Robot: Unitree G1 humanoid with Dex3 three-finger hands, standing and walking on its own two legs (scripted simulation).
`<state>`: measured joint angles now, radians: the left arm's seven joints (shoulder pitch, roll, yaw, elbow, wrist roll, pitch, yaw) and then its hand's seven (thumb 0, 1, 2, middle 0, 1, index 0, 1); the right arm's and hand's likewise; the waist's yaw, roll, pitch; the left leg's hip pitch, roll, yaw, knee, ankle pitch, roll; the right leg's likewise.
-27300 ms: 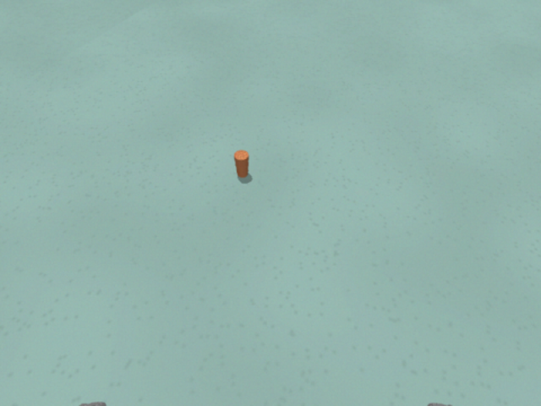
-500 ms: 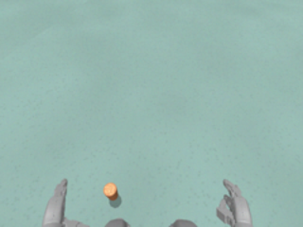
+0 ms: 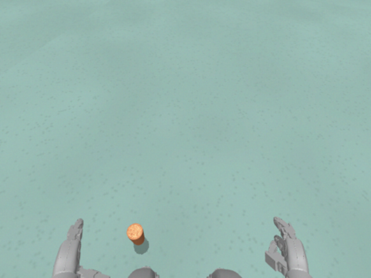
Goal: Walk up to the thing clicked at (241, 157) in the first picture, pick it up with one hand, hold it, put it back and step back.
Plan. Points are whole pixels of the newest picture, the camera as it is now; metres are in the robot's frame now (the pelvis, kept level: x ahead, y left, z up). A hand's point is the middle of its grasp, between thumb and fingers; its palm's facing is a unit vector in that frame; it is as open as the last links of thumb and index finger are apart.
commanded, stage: home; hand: left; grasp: from the side
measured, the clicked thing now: (136, 235) +0.38 +0.21 -0.66
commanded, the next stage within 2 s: stand in 0.56 s
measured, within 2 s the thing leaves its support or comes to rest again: neither
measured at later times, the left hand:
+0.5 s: hand (95, 257) +0.17 +0.19 -0.06, palm faces +0.10 -0.95 -0.28, open 17.5 cm
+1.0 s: hand (94, 258) +0.17 +0.19 -0.07, palm faces +0.05 -0.95 -0.31, open 12.1 cm
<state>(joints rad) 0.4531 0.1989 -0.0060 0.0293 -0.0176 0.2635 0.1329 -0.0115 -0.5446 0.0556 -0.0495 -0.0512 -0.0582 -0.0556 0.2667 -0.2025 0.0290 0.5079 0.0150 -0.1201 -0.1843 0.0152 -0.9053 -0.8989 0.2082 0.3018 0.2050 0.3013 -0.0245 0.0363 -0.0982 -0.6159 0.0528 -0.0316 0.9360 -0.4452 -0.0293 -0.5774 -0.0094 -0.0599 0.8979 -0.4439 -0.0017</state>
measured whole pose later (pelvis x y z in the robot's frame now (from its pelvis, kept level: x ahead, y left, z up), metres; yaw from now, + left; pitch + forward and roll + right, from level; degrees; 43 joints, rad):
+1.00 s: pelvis +0.00 +0.01 +0.00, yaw +0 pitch +5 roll -1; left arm 0.40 0.22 -0.01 0.14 0.03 0.18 0.11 -0.01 0.14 0.67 -0.18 -0.27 -0.19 -0.27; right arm 0.24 -0.21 0.02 0.58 -0.04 -0.11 -0.15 0.01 -0.91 -0.90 0.21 0.30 0.20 0.30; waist -0.01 0.02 -0.06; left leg -0.56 0.04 -0.02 0.92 -0.45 -0.01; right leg -0.53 -0.02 -0.05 0.88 -0.44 0.01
